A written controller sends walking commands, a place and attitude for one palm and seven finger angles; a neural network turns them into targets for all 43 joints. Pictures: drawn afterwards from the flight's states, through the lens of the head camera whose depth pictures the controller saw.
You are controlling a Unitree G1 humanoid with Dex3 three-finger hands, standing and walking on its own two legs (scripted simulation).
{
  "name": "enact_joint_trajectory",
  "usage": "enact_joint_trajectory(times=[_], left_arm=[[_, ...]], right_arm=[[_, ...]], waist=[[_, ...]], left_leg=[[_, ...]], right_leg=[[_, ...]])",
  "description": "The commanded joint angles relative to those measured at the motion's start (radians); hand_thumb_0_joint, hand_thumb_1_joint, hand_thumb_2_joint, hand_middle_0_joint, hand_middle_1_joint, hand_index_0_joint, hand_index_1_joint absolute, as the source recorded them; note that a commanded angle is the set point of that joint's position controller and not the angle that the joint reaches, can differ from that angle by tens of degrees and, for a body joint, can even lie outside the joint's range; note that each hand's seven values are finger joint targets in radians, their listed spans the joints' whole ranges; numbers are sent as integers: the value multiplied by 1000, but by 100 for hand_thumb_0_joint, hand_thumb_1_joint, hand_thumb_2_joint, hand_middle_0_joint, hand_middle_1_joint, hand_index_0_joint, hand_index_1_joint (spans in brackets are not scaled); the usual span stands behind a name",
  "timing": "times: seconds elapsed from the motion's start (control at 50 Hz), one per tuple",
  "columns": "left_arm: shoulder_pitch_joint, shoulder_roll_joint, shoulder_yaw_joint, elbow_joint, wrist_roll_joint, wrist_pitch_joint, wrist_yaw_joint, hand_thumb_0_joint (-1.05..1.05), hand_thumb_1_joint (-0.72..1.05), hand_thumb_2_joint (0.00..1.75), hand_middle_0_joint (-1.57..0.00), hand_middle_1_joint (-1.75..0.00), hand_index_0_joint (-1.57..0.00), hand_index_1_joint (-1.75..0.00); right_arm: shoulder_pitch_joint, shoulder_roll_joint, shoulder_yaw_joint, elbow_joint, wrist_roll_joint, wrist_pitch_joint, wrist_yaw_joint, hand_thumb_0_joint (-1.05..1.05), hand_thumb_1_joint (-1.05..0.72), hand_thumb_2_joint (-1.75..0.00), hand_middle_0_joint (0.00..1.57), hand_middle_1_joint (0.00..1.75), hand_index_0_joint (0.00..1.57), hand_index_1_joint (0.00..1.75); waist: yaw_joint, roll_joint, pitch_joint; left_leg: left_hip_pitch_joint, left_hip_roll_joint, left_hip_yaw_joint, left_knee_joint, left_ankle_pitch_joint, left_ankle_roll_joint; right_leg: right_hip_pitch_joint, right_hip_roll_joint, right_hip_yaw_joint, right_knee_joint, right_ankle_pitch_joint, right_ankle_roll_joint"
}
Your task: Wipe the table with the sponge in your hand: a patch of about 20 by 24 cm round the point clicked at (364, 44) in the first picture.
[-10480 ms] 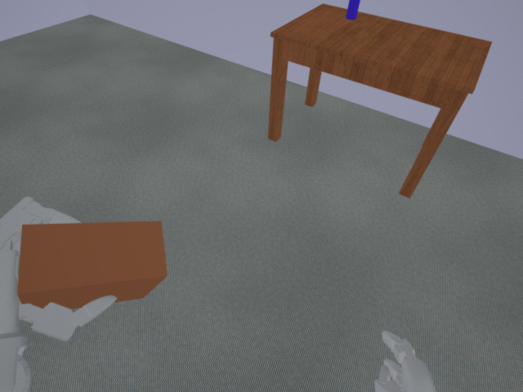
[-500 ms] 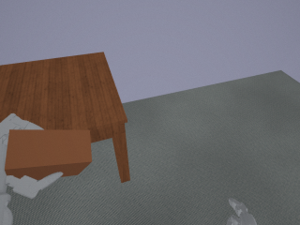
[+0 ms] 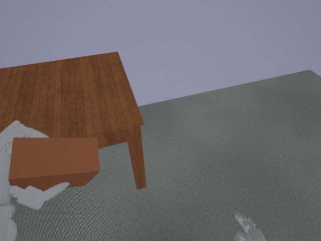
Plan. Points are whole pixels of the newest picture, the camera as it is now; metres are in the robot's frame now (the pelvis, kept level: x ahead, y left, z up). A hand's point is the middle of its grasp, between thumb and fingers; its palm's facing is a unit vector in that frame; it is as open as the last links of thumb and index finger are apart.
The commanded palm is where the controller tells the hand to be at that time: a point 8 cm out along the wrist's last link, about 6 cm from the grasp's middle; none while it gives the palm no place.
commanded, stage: look again from close up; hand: left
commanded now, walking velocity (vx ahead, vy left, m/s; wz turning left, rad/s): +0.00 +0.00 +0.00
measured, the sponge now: (68, 165) +0.23 +0.20 +0.14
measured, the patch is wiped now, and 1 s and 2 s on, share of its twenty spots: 0.00 0.00 0.00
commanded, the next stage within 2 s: shuffle to correct the standing spot in 0.32 s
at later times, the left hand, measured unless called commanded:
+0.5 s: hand (28, 141) +0.27 +0.30 +0.14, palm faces +0.34 -0.85 -0.39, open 10.8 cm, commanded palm +0.21 +0.32 +0.18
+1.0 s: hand (21, 118) +0.32 +0.34 +0.16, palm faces +0.33 -0.88 -0.35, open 10.8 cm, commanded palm +0.27 +0.38 +0.18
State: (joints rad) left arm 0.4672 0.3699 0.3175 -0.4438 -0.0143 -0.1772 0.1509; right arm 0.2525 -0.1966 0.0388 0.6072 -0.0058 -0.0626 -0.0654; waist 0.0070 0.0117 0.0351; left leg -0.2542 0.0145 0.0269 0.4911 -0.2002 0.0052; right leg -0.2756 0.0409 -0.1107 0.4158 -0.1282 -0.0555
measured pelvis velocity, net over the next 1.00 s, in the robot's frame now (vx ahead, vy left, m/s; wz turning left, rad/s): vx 0.09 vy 0.11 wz -0.08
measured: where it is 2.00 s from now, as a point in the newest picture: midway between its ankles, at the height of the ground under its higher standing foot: outside the picture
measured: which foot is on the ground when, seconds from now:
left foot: down 0.00-0.90, up 0.92-0.98, down 1.00-1.00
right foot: down 0.00-1.00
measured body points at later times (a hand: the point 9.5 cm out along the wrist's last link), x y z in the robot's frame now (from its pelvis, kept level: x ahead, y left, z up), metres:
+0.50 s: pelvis +0.04 +0.05 +0.00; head +0.06 +0.08 +0.45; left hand +0.25 +0.34 +0.17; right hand +0.21 -0.17 -0.07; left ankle +0.04 +0.11 -0.74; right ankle +0.08 -0.07 -0.74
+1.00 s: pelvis +0.09 +0.11 -0.03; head +0.13 +0.15 +0.42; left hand +0.30 +0.38 +0.18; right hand +0.27 -0.14 -0.08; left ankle +0.10 +0.19 -0.74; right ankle +0.08 -0.07 -0.74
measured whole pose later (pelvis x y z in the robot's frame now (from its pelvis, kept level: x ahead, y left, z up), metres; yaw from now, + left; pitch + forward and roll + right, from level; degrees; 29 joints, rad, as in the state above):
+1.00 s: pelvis +0.09 +0.11 -0.03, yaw -4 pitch +0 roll -3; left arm 0.42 0.38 0.40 -0.61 -0.04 -0.25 0.10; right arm 0.17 -0.24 0.01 0.52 0.01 -0.05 0.02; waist 0.04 -0.04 0.08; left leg -0.36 -0.03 -0.04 0.75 -0.40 -0.01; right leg -0.33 -0.03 0.03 0.68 -0.36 0.06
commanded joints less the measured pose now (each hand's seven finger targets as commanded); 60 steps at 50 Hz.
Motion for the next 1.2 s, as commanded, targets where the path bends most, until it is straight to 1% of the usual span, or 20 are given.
enact_joint_trajectory(times=[0.0,0.04,0.06,0.08,0.12,0.2,0.28,0.32,0.42,0.56,0.8,0.86,0.9,0.92,0.96,0.98,1.0,1.04,1.08,1.18], left_arm=[[-63,137,98,-188,-7,-56,19,0,10,130,-120,-160,-120,-160],[-62,145,102,-181,-3,-60,22,0,10,130,-120,-160,-120,-160],[-1161,977,685,-482,130,-160,8,0,10,130,-120,-160,-120,-160],[-589,393,306,115,29,-128,-35,0,10,130,-120,-160,-120,-160],[-353,205,168,114,-14,-116,-43,0,10,130,-120,-160,-120,-160],[-159,92,39,-91,-40,-151,-61,0,10,130,-120,-160,-120,-160],[-154,163,108,-139,-17,-140,-45,0,10,130,-120,-160,-120,-160],[-195,214,181,-157,-14,-143,-36,0,10,130,-120,-160,-120,-160],[-293,241,213,-246,-18,-167,-42,0,10,130,-120,-160,-120,-160],[-199,125,91,-274,-22,-163,-47,0,10,130,-120,-160,-120,-160],[-146,207,196,-294,-45,-117,-40,0,10,130,-120,-160,-120,-160],[-112,199,193,-343,-57,-124,-29,0,10,130,-120,-160,-120,-160],[-121,187,199,-347,-51,-139,-19,0,10,130,-120,-160,-120,-160],[-145,170,183,-385,-42,-137,-15,0,10,130,-120,-160,-120,-160],[-198,180,172,-425,-26,-138,-19,0,10,130,-120,-160,-120,-160],[-209,174,159,-429,-22,-140,-24,0,10,130,-120,-160,-120,-160],[-228,199,162,-456,-4,-144,-18,0,10,130,-120,-160,-120,-160],[-209,184,161,-379,-19,-134,-23,0,10,130,-120,-160,-120,-160],[-219,184,172,-337,-11,-135,-15,0,10,130,-120,-160,-120,-160],[-33,177,182,-277,-29,-111,-23,0,10,130,-120,-160,-120,-160]], right_arm=[[-109,-124,-51,-152,1,-62,-2,0,-90,-90,20,30,20,30],[-107,-121,-48,-146,2,-61,-3,0,-90,-90,20,30,20,30],[33,-145,-74,-116,-16,-122,-5,0,-90,-90,20,30,20,30],[-48,-38,-32,-87,9,-113,-4,0,-90,-90,20,30,20,30],[-94,-87,-53,-170,23,-126,5,0,-90,-90,20,30,20,30],[-94,-112,-53,-163,18,-148,46,0,-90,-90,20,30,20,30],[-111,-130,-53,-187,22,-158,48,0,-90,-90,20,30,20,30],[-123,-128,-50,-198,15,-152,43,0,-90,-90,20,30,20,30],[-128,-120,-46,-212,-2,-158,38,0,-90,-90,20,30,20,30],[-109,-145,-61,-202,-7,-162,65,0,-90,-90,20,30,20,30],[-140,-151,-73,-252,6,-54,68,0,-90,-90,20,30,20,30],[-146,-157,-86,-258,16,-54,77,0,-90,-90,20,30,20,30],[-149,-158,-85,-238,15,-47,92,0,-90,-90,20,30,20,30],[-124,-140,-78,-223,12,-36,97,0,-90,-90,20,30,20,30],[-122,-130,-70,-202,16,-25,78,0,-90,-90,20,30,20,30],[-139,-151,-84,-212,20,-45,73,0,-90,-90,20,30,20,30],[-146,-137,-94,-236,16,-63,67,0,-90,-90,20,30,20,30],[-114,-125,-91,-228,6,-67,73,0,-90,-90,20,30,20,30],[-107,-136,-99,-203,7,-77,72,0,-90,-90,20,30,20,30],[-121,-139,-77,-208,16,-77,77,0,-90,-90,20,30,20,30]], waist=[[-1,39,-91],[1,31,-78],[5,-166,84],[9,-139,-221],[42,-15,-156],[48,59,-117],[48,-49,-72],[41,-8,-69],[34,141,-112],[12,96,-192],[23,60,-202],[44,-140,-238],[33,-160,-165],[6,-108,-146],[-42,184,-152],[-28,409,-155],[-13,441,-161],[-20,275,-108],[-28,101,-97],[0,135,-144]], left_leg=[[-127,78,-95,-138,-193,19],[-156,84,-104,-153,-244,26],[-157,28,13,9,-96,24],[-17,-21,-3,89,-65,38],[28,-33,11,78,-147,6],[17,-9,-19,-86,-190,24],[-148,61,-123,-230,-258,38],[-174,87,-161,-270,-245,44],[-123,83,-143,-222,-79,30],[23,41,-84,-68,205,-20],[-7,54,-36,96,557,-102],[-207,-26,-53,448,239,-99],[-336,77,-293,465,-391,-12],[-234,126,-326,292,-392,9],[116,-7,-138,-47,-20,-12],[200,131,-306,-141,197,34],[178,192,-315,-147,234,105],[109,217,-396,-181,221,118],[156,205,-329,-126,391,129],[63,139,-150,-80,396,77]], right_leg=[[128,-127,195,-107,-255,41],[128,-127,199,-112,-304,44],[-49,-121,223,-210,-127,213],[38,-235,211,-161,-298,93],[2,-235,346,-228,-421,27],[56,-164,250,-161,-391,54],[171,-75,159,-39,-280,56],[203,-66,128,22,-191,51],[235,-75,122,53,-19,37],[201,-91,158,70,156,-4],[221,-101,155,197,223,-51],[324,-302,434,144,459,-189],[259,-462,624,116,445,-200],[138,-432,532,165,349,-133],[-121,-128,194,344,33,5],[-247,1,68,552,-267,56],[-264,4,89,703,-451,49],[-296,-31,139,792,-434,41],[-301,-53,118,704,-346,42],[-21,-53,4,258,-192,40]])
